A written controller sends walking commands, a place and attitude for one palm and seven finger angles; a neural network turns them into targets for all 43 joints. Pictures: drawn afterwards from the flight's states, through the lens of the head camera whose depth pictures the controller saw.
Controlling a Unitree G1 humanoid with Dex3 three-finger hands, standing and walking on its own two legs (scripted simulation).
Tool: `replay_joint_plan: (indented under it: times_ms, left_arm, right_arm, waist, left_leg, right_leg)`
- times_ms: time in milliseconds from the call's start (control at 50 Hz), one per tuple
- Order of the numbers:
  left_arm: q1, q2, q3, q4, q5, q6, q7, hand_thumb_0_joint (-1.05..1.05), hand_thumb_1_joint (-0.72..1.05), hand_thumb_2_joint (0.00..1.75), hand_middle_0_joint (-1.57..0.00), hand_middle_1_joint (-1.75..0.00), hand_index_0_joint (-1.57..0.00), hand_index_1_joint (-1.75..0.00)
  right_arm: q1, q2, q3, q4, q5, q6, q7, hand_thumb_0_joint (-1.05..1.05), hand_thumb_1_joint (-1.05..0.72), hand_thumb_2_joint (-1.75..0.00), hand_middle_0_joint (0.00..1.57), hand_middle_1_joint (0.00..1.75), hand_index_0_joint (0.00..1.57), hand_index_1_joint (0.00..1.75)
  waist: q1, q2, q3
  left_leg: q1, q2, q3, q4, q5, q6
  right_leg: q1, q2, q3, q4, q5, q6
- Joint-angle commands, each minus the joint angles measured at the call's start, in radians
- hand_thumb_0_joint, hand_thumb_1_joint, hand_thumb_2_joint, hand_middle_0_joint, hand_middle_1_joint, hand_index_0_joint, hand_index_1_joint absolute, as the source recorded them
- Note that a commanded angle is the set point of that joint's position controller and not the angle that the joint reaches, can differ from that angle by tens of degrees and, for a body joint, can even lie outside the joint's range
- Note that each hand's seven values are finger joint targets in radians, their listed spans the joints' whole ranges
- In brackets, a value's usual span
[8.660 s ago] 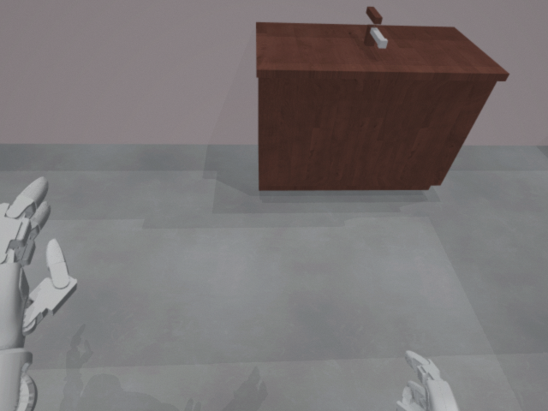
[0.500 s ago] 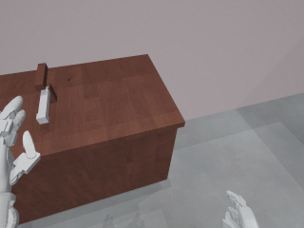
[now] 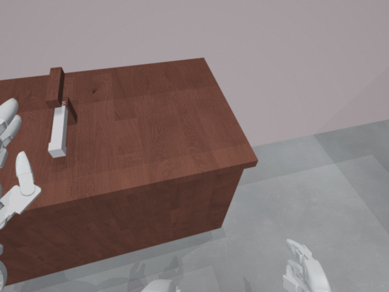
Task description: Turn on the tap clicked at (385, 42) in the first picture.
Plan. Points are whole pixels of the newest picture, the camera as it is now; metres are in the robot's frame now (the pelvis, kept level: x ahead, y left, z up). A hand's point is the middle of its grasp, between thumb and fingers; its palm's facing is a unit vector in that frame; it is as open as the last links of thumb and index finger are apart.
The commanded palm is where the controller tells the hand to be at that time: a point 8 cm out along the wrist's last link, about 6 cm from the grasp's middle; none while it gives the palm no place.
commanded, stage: shuffle to correct the standing spot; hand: left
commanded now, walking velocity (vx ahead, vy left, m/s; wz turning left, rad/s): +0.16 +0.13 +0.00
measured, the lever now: (57, 149) +0.40 +0.35 +0.02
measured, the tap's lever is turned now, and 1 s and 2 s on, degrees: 0 0 0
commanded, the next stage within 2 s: come to a stop and stand still in 0.16 s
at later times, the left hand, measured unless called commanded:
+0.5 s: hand (13, 148) +0.28 +0.31 +0.17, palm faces +0.36 -0.83 -0.42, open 7.4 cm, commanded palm +0.23 +0.34 +0.19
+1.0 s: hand (12, 161) +0.26 +0.30 +0.17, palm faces +0.30 -0.89 -0.35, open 7.5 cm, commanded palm +0.20 +0.34 +0.19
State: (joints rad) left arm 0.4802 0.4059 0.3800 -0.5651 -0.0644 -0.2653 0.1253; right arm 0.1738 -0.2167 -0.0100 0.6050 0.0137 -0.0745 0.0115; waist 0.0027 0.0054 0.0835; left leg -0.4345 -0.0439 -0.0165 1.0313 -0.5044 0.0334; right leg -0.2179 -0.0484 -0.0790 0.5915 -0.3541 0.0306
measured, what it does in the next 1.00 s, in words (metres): steps on the spot: left foot, then right foot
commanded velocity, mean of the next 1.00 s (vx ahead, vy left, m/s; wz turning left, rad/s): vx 0.00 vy -0.02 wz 0.00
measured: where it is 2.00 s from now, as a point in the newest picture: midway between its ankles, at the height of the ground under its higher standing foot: outside the picture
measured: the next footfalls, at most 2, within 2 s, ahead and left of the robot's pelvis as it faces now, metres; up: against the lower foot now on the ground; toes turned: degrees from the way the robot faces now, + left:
left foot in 0.08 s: +0.11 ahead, +0.17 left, +0.00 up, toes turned +1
right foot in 0.24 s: +0.07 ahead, -0.05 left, +0.00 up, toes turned +0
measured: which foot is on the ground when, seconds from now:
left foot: up 0.00-0.06, down 0.08-1.00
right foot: down 0.00-0.08, up 0.10-0.22, down 0.24-1.00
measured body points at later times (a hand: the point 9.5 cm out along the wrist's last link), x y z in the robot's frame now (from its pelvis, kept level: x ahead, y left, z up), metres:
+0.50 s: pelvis +0.06 +0.07 +0.01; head +0.09 +0.07 +0.45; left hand +0.26 +0.35 +0.20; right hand +0.22 -0.17 -0.09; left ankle +0.07 +0.17 -0.72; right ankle +0.03 -0.06 -0.72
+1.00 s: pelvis +0.03 +0.07 +0.02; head +0.05 +0.08 +0.47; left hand +0.24 +0.34 +0.19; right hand +0.20 -0.17 -0.05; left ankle +0.07 +0.17 -0.72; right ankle +0.03 -0.06 -0.72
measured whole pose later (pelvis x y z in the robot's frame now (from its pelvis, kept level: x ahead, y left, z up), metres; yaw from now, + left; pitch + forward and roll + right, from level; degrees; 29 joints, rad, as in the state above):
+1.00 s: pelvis +0.03 +0.07 +0.02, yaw -3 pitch -1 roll -1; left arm 0.40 0.34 0.32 -0.43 -0.05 -0.20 0.09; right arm 0.19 -0.22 -0.01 0.56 0.02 -0.14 0.00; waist 0.02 0.00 0.06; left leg -0.26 0.02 0.06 0.48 -0.19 0.02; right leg -0.19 0.00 -0.02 0.43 -0.21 0.01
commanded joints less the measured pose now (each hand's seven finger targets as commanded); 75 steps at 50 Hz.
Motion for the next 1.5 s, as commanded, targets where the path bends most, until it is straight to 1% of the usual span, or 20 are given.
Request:
replay_joint_plan:
  times_ms: [0, 20, 60, 120, 200, 240, 260, 300, 380, 420, 480, 720, 740, 760, 780, 820, 940, 1100, 1300, 1480]
  left_arm:
    - [-0.122, 0.130, 0.112, -0.225, 0.008, -0.046, 0.024, 0.00, 0.90, 0.90, -0.20, -0.30, -0.20, -0.30]
    - [-0.129, 0.137, 0.106, -0.241, 0.008, -0.036, 0.023, 0.00, 0.90, 0.90, -0.20, -0.30, -0.20, -0.30]
    - [-0.166, 0.145, 0.104, -0.293, 0.014, -0.030, 0.020, 0.00, 0.90, 0.90, -0.20, -0.30, -0.20, -0.30]
    - [-0.183, 0.192, 0.151, -0.224, 0.015, -0.011, 0.010, 0.00, 0.90, 0.90, -0.20, -0.30, -0.20, -0.30]
    - [-0.084, 0.158, 0.147, -0.203, 0.025, -0.015, 0.012, 0.00, 0.90, 0.90, -0.20, -0.30, -0.20, -0.30]
    - [-0.026, 0.182, 0.163, -0.163, 0.013, -0.009, 0.011, 0.00, 0.90, 0.90, -0.20, -0.30, -0.20, -0.30]
    - [-0.001, 0.130, 0.127, -0.143, -0.012, 0.006, 0.006, 0.00, 0.90, 0.90, -0.20, -0.30, -0.20, -0.30]
    - [0.000, 0.145, 0.163, -0.127, -0.008, -0.001, 0.010, 0.00, 0.90, 0.90, -0.20, -0.30, -0.20, -0.30]
    - [-0.011, 0.091, 0.123, -0.077, 0.008, 0.003, 0.022, 0.00, 0.90, 0.90, -0.20, -0.30, -0.20, -0.30]
    - [-0.048, 0.088, 0.083, -0.158, 0.000, 0.015, 0.019, 0.00, 0.90, 0.90, -0.20, -0.30, -0.20, -0.30]
    - [-0.093, 0.123, 0.086, -0.226, 0.023, 0.042, 0.016, 0.00, 0.90, 0.90, -0.20, -0.30, -0.20, -0.30]
    - [0.064, 0.116, 0.117, -0.188, -0.013, 0.066, 0.015, 0.00, 0.90, 0.90, -0.20, -0.30, -0.20, -0.30]
    - [-1.053, 0.921, 0.679, -0.358, 0.153, -0.043, -0.010, 0.00, 0.90, 0.90, -0.20, -0.30, -0.20, -0.30]
    - [-0.457, 0.274, 0.265, 0.275, 0.051, 0.010, -0.052, 0.00, 0.90, 0.90, -0.20, -0.30, -0.20, -0.30]
    - [-0.262, 0.215, 0.202, 0.282, 0.037, 0.017, -0.066, 0.00, 0.90, 0.90, -0.20, -0.30, -0.20, -0.30]
    - [-0.160, 0.028, 0.003, 0.051, -0.003, 0.000, -0.068, 0.00, 0.90, 0.90, -0.20, -0.30, -0.20, -0.30]
    - [-0.118, 0.154, 0.076, -0.091, 0.010, -0.004, -0.013, 0.00, 0.90, 0.90, -0.20, -0.30, -0.20, -0.30]
    - [-0.260, 0.176, 0.108, -0.079, 0.020, -0.067, -0.006, 0.00, 0.90, 0.90, -0.20, -0.30, -0.20, -0.30]
    - [-0.185, 0.107, 0.051, -0.016, 0.048, -0.059, -0.013, 0.00, 0.90, 0.90, -0.20, -0.30, -0.20, -0.30]
    - [-0.231, 0.119, 0.066, -0.097, 0.048, -0.058, -0.011, 0.00, 0.90, 0.90, -0.20, -0.30, -0.20, -0.30]
  right_arm:
    - [-0.057, -0.088, -0.029, -0.125, 0.004, -0.037, -0.007, 0.00, -0.90, -0.90, 0.20, 0.30, 0.20, 0.30]
    - [-0.078, -0.091, -0.040, -0.120, 0.008, -0.047, -0.028, 0.00, -0.90, -0.90, 0.20, 0.30, 0.20, 0.30]
    - [-0.069, -0.141, -0.069, -0.166, 0.001, -0.071, -0.037, 0.00, -0.90, -0.90, 0.20, 0.30, 0.20, 0.30]
    - [-0.121, -0.096, -0.040, -0.162, -0.006, -0.083, -0.039, 0.00, -0.90, -0.90, 0.20, 0.30, 0.20, 0.30]
    - [-0.104, -0.097, -0.019, -0.141, -0.003, -0.103, -0.030, 0.00, -0.90, -0.90, 0.20, 0.30, 0.20, 0.30]
    - [-0.086, -0.079, -0.018, -0.143, -0.006, -0.081, -0.026, 0.00, -0.90, -0.90, 0.20, 0.30, 0.20, 0.30]
    - [-0.054, -0.114, -0.052, -0.145, 0.003, -0.076, -0.021, 0.00, -0.90, -0.90, 0.20, 0.30, 0.20, 0.30]
    - [-0.076, -0.097, -0.021, -0.131, 0.007, -0.069, -0.017, 0.00, -0.90, -0.90, 0.20, 0.30, 0.20, 0.30]
    - [-0.095, -0.067, -0.012, -0.118, -0.002, -0.070, -0.046, 0.00, -0.90, -0.90, 0.20, 0.30, 0.20, 0.30]
    - [-0.114, -0.104, -0.045, -0.139, 0.002, -0.081, -0.062, 0.00, -0.90, -0.90, 0.20, 0.30, 0.20, 0.30]
    - [-0.106, -0.087, -0.030, -0.156, -0.020, -0.080, -0.053, 0.00, -0.90, -0.90, 0.20, 0.30, 0.20, 0.30]
    - [-0.098, -0.094, -0.025, -0.179, -0.005, -0.047, -0.068, 0.00, -0.90, -0.90, 0.20, 0.30, 0.20, 0.30]
    - [0.079, -0.160, -0.059, -0.148, -0.067, -0.105, -0.063, 0.00, -0.90, -0.90, 0.20, 0.30, 0.20, 0.30]
    - [0.000, -0.029, -0.021, -0.112, -0.020, -0.102, -0.066, 0.00, -0.90, -0.90, 0.20, 0.30, 0.20, 0.30]
    - [0.045, -0.135, -0.071, -0.170, -0.019, -0.120, -0.063, 0.00, -0.90, -0.90, 0.20, 0.30, 0.20, 0.30]
    - [-0.012, -0.107, -0.051, -0.176, 0.010, -0.125, -0.020, 0.00, -0.90, -0.90, 0.20, 0.30, 0.20, 0.30]
    - [-0.059, -0.109, -0.030, -0.205, 0.000, -0.126, -0.021, 0.00, -0.90, -0.90, 0.20, 0.30, 0.20, 0.30]
    - [-0.048, -0.110, -0.021, -0.195, -0.007, -0.145, -0.058, 0.00, -0.90, -0.90, 0.20, 0.30, 0.20, 0.30]
    - [-0.025, -0.116, -0.023, -0.166, -0.008, -0.169, -0.034, 0.00, -0.90, -0.90, 0.20, 0.30, 0.20, 0.30]
    - [-0.043, -0.106, -0.018, -0.161, -0.010, -0.162, -0.038, 0.00, -0.90, -0.90, 0.20, 0.30, 0.20, 0.30]
  waist:
    - [-0.046, -0.020, -0.144]
    - [-0.042, 0.091, -0.148]
    - [-0.027, 0.365, -0.153]
    - [-0.001, 0.225, -0.103]
    - [0.018, 0.109, -0.186]
    - [0.000, -0.212, -0.220]
    - [0.000, -0.313, -0.149]
    - [-0.014, -0.124, -0.107]
    - [-0.012, -0.077, -0.198]
    - [0.002, 0.049, -0.232]
    - [0.006, 0.201, -0.183]
    - [0.005, 0.116, -0.254]
    - [0.034, -0.050, -0.092]
    - [0.010, -0.097, -0.273]
    - [0.055, 0.014, -0.274]
    - [0.037, 0.142, -0.335]
    - [0.037, -0.059, -0.207]
    - [0.024, 0.115, -0.097]
    - [0.027, 0.010, -0.105]
    - [0.026, 0.104, -0.152]
  left_leg:
    - [0.200, 0.079, 0.015, -0.397, 0.195, -0.014]
    - [0.339, 0.023, 0.073, -0.499, 0.311, -0.025]
    - [0.359, 0.262, -0.341, -0.689, 0.338, 0.127]
    - [0.122, 0.284, -0.357, -0.749, 0.149, 0.192]
    - [0.009, 0.163, -0.114, -0.526, 0.173, 0.082]
    - [-0.152, 0.006, 0.045, -0.109, 0.068, 0.001]
    - [-0.207, 0.023, 0.019, 0.054, 0.078, -0.036]
    - [-0.174, 0.090, -0.044, 0.039, 0.073, -0.042]
    - [0.222, 0.044, 0.075, -0.610, 0.397, -0.019]
    - [0.458, 0.209, -0.070, -0.608, 0.853, 0.029]
    - [0.428, 0.253, -0.147, -0.652, 1.067, 0.025]
    - [0.282, 0.159, -0.029, -0.641, 0.644, -0.037]
    - [0.128, 0.160, 0.022, -0.496, 0.619, -0.010]
    - [0.291, 0.090, 0.023, -0.591, 0.651, -0.012]
    - [0.355, 0.112, 0.044, -0.552, 0.688, -0.028]
    - [0.394, 0.133, 0.032, -0.573, 0.798, -0.005]
    - [0.221, 0.105, 0.005, -0.608, 0.367, -0.017]
    - [0.127, 0.103, -0.040, -0.714, 0.017, -0.005]
    - [0.108, 0.111, -0.054, -0.737, 0.005, -0.005]
    - [0.172, 0.129, -0.074, -0.760, 0.089, -0.005]
  right_leg:
    - [-0.069, -0.196, 0.097, -0.043, 0.368, -0.126]
    - [-0.124, -0.100, 0.020, 0.077, 0.293, -0.087]
    - [-0.320, 0.061, 0.014, 0.480, -0.202, -0.018]
    - [-0.249, -0.002, 0.074, 0.493, -0.175, -0.024]
    - [0.148, 0.014, 0.036, -0.148, 0.070, -0.044]
    - [0.249, -0.287, 0.509, -0.333, 0.117, -0.195]
    - [0.206, -0.352, 0.576, -0.355, 0.219, -0.245]
    - [0.150, -0.296, 0.352, -0.263, 0.530, -0.235]
    - [0.158, -0.094, 0.074, -0.085, 0.639, -0.083]
    - [-0.014, -0.014, 0.046, 0.026, 0.355, -0.020]
    - [-0.087, 0.031, 0.045, 0.015, -0.006, -0.017]
    - [0.164, 0.017, 0.070, -0.256, 0.425, -0.035]
    - [-0.022, -0.041, 0.141, -0.296, 0.395, -0.022]
    - [0.037, -0.057, 0.136, -0.220, 0.485, -0.083]
    - [0.040, -0.028, 0.230, -0.223, 0.622, -0.057]
    - [0.114, -0.021, 0.123, -0.142, 0.545, -0.043]
    - [0.055, -0.017, 0.113, -0.237, 0.220, -0.040]
    - [-0.009, 0.010, 0.142, -0.290, -0.094, -0.051]
    - [0.031, 0.030, 0.128, -0.292, -0.029, -0.038]
    - [0.067, 0.047, 0.101, -0.249, 0.100, -0.035]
